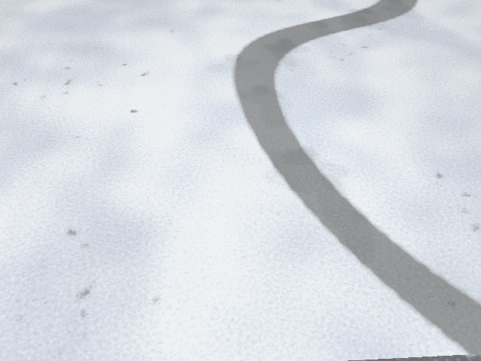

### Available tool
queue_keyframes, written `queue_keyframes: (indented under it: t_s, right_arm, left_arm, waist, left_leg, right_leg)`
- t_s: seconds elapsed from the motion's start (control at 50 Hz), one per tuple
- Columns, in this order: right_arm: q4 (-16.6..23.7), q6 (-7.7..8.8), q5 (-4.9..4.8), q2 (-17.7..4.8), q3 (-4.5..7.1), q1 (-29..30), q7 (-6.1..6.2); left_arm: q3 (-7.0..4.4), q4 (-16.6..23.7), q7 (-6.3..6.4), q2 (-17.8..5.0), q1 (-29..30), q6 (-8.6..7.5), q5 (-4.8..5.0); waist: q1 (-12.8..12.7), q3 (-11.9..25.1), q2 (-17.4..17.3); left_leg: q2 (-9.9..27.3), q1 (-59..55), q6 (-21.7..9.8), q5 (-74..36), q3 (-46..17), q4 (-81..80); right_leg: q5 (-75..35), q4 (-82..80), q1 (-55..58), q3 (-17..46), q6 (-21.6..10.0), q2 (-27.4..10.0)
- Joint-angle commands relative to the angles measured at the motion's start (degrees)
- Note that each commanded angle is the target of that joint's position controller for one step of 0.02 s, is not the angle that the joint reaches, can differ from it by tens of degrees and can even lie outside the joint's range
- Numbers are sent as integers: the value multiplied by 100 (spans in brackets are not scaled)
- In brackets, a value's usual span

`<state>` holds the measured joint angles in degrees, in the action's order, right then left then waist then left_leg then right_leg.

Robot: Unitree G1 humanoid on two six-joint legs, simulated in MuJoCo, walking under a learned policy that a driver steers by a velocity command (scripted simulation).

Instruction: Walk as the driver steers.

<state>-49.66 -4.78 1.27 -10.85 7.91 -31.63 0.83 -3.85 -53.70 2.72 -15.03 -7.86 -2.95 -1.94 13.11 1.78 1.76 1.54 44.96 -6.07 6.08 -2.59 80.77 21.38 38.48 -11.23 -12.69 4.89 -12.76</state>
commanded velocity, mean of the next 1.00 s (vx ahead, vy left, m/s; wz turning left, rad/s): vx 0.50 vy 0.00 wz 0.35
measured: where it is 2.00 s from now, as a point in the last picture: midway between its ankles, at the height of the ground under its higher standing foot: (93, 223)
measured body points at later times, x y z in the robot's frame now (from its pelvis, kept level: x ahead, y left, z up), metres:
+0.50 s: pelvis +0.19 +0.04 +0.04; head +0.19 +0.07 +0.49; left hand +0.44 +0.27 +0.04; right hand +0.23 -0.21 -0.08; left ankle +0.10 +0.14 -0.72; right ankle +0.37 -0.03 -0.47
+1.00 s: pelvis +0.45 +0.08 +0.20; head +0.49 +0.09 +0.64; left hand +0.30 +0.26 +0.06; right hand +0.76 +0.05 +0.13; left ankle +0.55 +0.24 -0.51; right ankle +0.39 -0.03 -0.55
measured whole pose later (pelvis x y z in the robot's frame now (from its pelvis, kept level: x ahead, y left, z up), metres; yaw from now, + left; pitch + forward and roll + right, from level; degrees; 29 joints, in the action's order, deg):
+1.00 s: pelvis +0.45 +0.08 +0.20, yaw +22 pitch +3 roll +0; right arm -35.5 3.8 0.7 -7.3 0.0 1.3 -3.7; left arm -2.8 -50.3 0.6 -8.1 -30.3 -5.2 -0.5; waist -8.7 -0.5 -0.5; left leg 0.1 36.0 -3.4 7.3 3.3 37.7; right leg 17.4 16.9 -2.7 -0.1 -3.6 2.8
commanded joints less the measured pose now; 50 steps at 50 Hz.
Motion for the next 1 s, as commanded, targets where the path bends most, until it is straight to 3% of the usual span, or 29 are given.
queue_keyframes:
  t_s: [0.02, 0.06, 0.08, 0.1, 0.12, 0.14, 0.16, 0.18, 0.24, 0.32, 0.34, 0.38, 0.42, 0.44, 0.48, 0.5, 0.54, 0.56, 0.58, 0.6, 0.62, 0.64, 0.68, 0.72, 0.76, 0.82, 0.88, 0.92, 1.0]
  right_arm:
    - [-95, 79, -151, 204, -157, -1445, 26]
    - [-230, 314, -81, 177, -188, -2144, -23]
    - [-230, 382, 44, 423, -288, -1866, -69]
    - [-25, 598, -66, 396, -490, -769, -49]
    - [239, 635, -92, -266, -357, -133, 100]
    - [382, 673, -4, -745, -234, 35, 174]
    - [491, 725, 45, -856, -191, 292, 220]
    - [340, 747, -1, -833, -177, 165, 166]
    - [59, 841, 58, 78, -280, -897, 137]
    - [-53, 1018, 91, -50, -177, -1565, 212]
    - [-10, 1086, 114, -158, -167, -1408, 195]
    - [-108, 1033, -30, -49, -242, -836, 104]
    - [46, 921, -119, -41, -321, -46, 106]
    - [308, 944, -170, -168, -280, 457, 98]
    - [519, 1071, -280, -855, -96, 974, 99]
    - [596, 1127, -344, -979, -58, 1154, 62]
    - [578, 1118, -232, -1045, -74, 948, 6]
    - [546, 1158, -203, -1120, -77, 995, -61]
    - [673, 1276, -136, -960, -117, 1157, -164]
    - [991, 1323, -225, -316, -236, 1237, -407]
    - [1330, 1325, 249, -1, -285, 1471, -507]
    - [1617, 1349, 459, 249, -435, 1738, -510]
    - [1888, 1295, 334, 294, -642, 2127, -415]
    - [1858, 1094, 260, 395, -780, 2004, -224]
    - [1857, 938, 144, 98, -749, 1954, -223]
    - [1954, 905, 44, -202, -671, 2750, -311]
    - [1983, 962, -39, 141, -773, 3398, -429]
    - [1934, 975, -63, 264, -777, 3757, -494]
    - [1820, 950, -61, 112, -654, 3889, -404]
  left_arm:
    - [-19, 736, -14, -451, 2064, -193, -41]
    - [34, 676, -172, -469, 1410, -64, 86]
    - [185, 921, -389, -33, 1587, 81, 276]
    - [432, 1162, -595, 953, 552, 138, 260]
    - [453, 1384, -757, 1294, -447, 104, 14]
    - [415, 1649, -770, 988, 230, -24, -147]
    - [372, 1867, -707, 668, 875, -132, -34]
    - [335, 1947, -667, 401, 1288, -182, -103]
    - [372, 2428, -529, 666, 2003, -87, -3]
    - [450, 2914, -420, 1103, 2589, 9, -40]
    - [477, 3082, -399, 1156, 2758, 55, -71]
    - [693, 3374, -350, 1484, 2858, 204, -98]
    - [667, 3483, -380, 1203, 2642, 348, -1]
    - [539, 3335, -360, 994, 2346, 397, 4]
    - [533, 3303, -218, 940, 1731, 414, 108]
    - [507, 3116, -181, 867, 1363, 416, 105]
    - [169, 2672, -92, 390, 163, 462, 216]
    - [72, 2564, -54, 164, -373, 420, 237]
    - [-84, 2429, -42, -382, -1030, 302, 76]
    - [-163, 2121, -73, -915, -1337, 331, -49]
    - [-161, 1915, -105, -751, -1046, 356, 143]
    - [-8, 1864, -133, -270, -332, 268, 171]
    - [133, 1316, -142, 401, -264, 143, -51]
    - [116, 893, -174, 529, -396, -38, -105]
    - [43, 633, -232, 193, -955, -196, -18]
    - [14, 623, -66, 58, -1375, -248, 108]
    - [-82, 624, -73, -138, -2088, -353, 117]
    - [-110, 639, -139, -178, -2234, -326, 118]
    - [-69, 465, -256, -74, -2527, -255, 171]
  waist:
    - [624, -537, 679]
    - [676, 58, -435]
    - [356, -568, -1553]
    - [-1224, -775, -2817]
    - [-2006, -60, -3404]
    - [-1620, -235, -2537]
    - [-1404, -419, -1839]
    - [-1129, -168, -980]
    - [-488, 34, -929]
    - [-300, 77, -771]
    - [-340, -31, -828]
    - [-718, -351, -613]
    - [-1060, -716, -771]
    - [-1196, -531, -983]
    - [-1517, -240, -915]
    - [-1616, -92, -831]
    - [-2010, 585, -1174]
    - [-2333, 812, -1162]
    - [-2622, 1234, -256]
    - [-2500, 1408, 2180]
    - [-2156, 1043, 2693]
    - [-1515, 86, 1660]
    - [-1084, -573, 86]
    - [-789, -594, -521]
    - [-924, -605, -488]
    - [-1295, -474, -399]
    - [-1824, -4, -30]
    - [-2004, -86, 221]
    - [-1982, -59, 612]
  left_leg:
    - [61, -2905, -297, 220, 466, -2656]
    - [-583, -3583, -292, -203, 853, -4966]
    - [-884, -3026, -225, 340, -112, -4928]
    - [-517, -2486, -303, -274, -2361, -5491]
    - [294, -2710, -990, 1538, -5564, -7119]
    - [691, -2543, -1303, 3381, -6229, -7876]
    - [735, -2540, -1416, 3222, -5420, -7588]
    - [648, -2805, -1321, 2972, -4545, -7040]
    - [427, -3774, -1268, 1757, -3252, -6154]
    - [921, -5471, -1523, 1181, -3705, -6016]
    - [1008, -5519, -1510, 1235, -3791, -6079]
    - [607, -4489, -1133, 2129, -3134, -6570]
    - [447, -2692, -1076, 2424, -2825, -7959]
    - [508, -2057, -1049, 1363, -2500, -8405]
    - [642, -2101, -750, -302, -1643, -8556]
    - [632, -2291, -651, -1622, -1249, -8241]
    - [783, -3182, -566, -6178, -971, -6559]
    - [845, -3585, -520, -7257, -835, -5203]
    - [556, -3321, -404, -7123, -623, -3008]
    - [-469, -1584, -142, -2741, -462, -659]
    - [-1241, -58, -157, 590, -1168, 1597]
    - [-1034, 766, -243, 287, -1383, 2730]
    - [-648, 828, -233, 116, -821, 3027]
    - [-383, 766, -50, 70, -701, 2826]
    - [-332, 959, 59, 1004, -394, 1686]
    - [158, 227, 297, 267, 165, -997]
    - [67, -354, 366, -49, 481, -2889]
    - [-194, -714, 375, 109, 731, -3876]
    - [-545, -1595, 158, 169, 957, -4902]
  right_leg:
    - [-145, -1588, -1401, -782, -722, -247]
    - [-2082, 1195, -25, -681, -798, -51]
    - [-1320, 3545, -873, -388, -696, 485]
    - [206, 5215, -1943, 371, -512, 1175]
    - [271, 6299, -2901, 910, -321, 1658]
    - [-100, 6689, -3440, 1088, -323, 1552]
    - [-549, 6828, -3656, 1065, -349, 1399]
    - [-449, 6646, -3714, 1149, -507, 1290]
    - [36, 6951, -4652, 1222, -896, 1409]
    - [939, 8684, -7428, 1356, -1076, 1448]
    - [1218, 9139, -7968, 1444, -1059, 1419]
    - [1181, 8569, -7814, 1370, -1061, 1233]
    - [745, 6293, -6114, 806, -930, 1050]
    - [220, 6098, -4764, 551, -885, 926]
    - [420, 5177, -3266, 549, -982, 740]
    - [829, 4598, -2611, 347, -1107, 904]
    - [2065, 4174, -1568, 135, -1216, 1603]
    - [2142, 3349, -1304, 433, -1315, 1713]
    - [3336, 2062, -848, 1988, -1576, 1249]
    - [5481, -1257, -475, 5552, -2070, 433]
    - [6886, -3331, -671, 8613, -2256, 98]
    - [6571, -3054, -1446, 8510, -2233, -1]
    - [4287, -2094, -2481, 6321, -1920, 208]
    - [1997, -1633, -2631, 4469, -1555, 488]
    - [742, -1602, -1818, 3376, -1726, 715]
    - [-874, -2374, -1111, 2836, -1764, 699]
    - [-1976, -2677, 100, 2440, -1616, 572]
    - [-2620, -2695, 624, 2173, -1509, 610]
    - [-4646, -2058, 1324, 1884, -1440, 428]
